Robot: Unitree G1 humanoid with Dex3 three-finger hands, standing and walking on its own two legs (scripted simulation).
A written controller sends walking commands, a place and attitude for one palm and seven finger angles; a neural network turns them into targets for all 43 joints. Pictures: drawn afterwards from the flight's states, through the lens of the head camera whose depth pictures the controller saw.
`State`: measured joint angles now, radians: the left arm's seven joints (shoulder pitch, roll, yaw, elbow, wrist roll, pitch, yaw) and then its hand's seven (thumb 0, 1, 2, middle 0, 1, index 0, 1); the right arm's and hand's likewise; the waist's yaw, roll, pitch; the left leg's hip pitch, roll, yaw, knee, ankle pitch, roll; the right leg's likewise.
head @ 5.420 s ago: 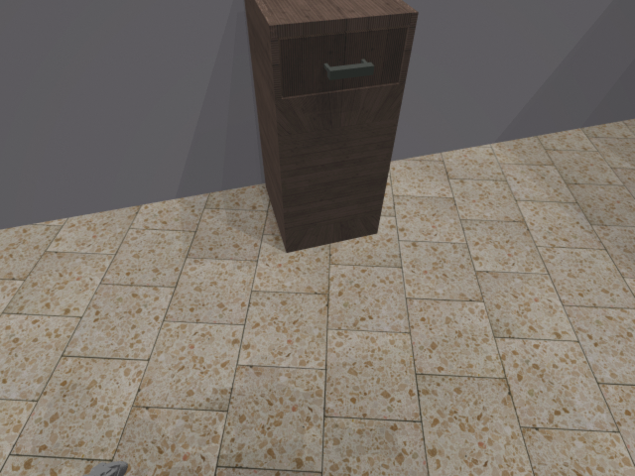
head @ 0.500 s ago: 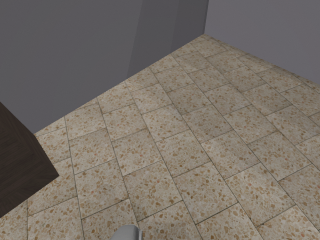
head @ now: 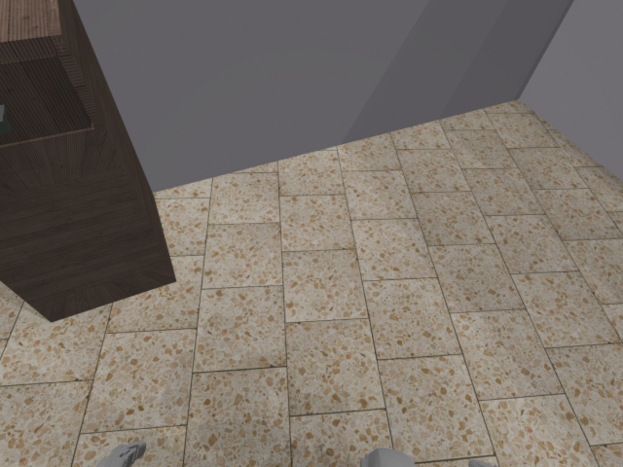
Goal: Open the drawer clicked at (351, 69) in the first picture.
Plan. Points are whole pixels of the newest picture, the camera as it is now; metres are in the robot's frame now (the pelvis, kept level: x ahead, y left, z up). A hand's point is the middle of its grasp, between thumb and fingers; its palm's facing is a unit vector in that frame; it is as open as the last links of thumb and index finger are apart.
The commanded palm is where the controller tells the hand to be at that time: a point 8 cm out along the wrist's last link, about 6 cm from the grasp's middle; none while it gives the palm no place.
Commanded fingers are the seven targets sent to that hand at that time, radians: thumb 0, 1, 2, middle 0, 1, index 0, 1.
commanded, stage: turn to face it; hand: left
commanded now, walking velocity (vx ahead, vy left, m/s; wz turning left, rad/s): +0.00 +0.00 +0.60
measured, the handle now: out of the picture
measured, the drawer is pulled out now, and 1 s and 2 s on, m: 0.00 0.00 0.00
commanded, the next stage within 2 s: take the last steps up to it in 0.70 s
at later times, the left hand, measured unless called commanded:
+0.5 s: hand out of the picture -0.01 +0.16 -0.15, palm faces +0.31 -0.91 -0.27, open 7.4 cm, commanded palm none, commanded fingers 0.00 0.90 0.90 -0.20 -0.30 -0.20 -0.30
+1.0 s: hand out of the picture -0.10 +0.19 -0.17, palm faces +0.46 -0.86 -0.22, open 7.4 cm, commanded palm none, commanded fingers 0.00 0.90 0.90 -0.20 -0.30 -0.20 -0.30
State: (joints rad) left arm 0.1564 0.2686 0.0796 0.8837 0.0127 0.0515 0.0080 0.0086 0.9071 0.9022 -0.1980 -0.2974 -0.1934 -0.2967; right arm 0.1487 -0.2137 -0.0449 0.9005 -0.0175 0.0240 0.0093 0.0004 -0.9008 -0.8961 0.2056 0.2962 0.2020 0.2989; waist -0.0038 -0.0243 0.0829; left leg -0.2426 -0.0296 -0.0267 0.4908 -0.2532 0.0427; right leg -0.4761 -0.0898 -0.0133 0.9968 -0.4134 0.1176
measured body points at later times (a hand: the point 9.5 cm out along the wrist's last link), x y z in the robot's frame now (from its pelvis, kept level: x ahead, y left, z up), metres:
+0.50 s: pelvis -0.02 -0.05 +0.00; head +0.01 -0.05 +0.45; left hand -0.02 +0.21 -0.13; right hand +0.11 -0.29 -0.15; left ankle -0.08 +0.09 -0.68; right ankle +0.02 -0.15 -0.74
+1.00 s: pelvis -0.05 +0.00 +0.00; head -0.05 +0.00 +0.45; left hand -0.13 +0.24 -0.15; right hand +0.11 -0.19 -0.14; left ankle -0.08 +0.08 -0.74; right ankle +0.00 -0.13 -0.70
